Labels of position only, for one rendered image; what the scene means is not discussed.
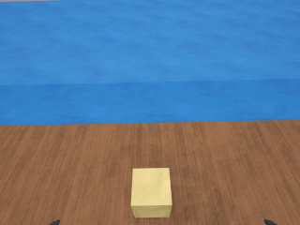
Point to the carton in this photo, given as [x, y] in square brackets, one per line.
[151, 194]

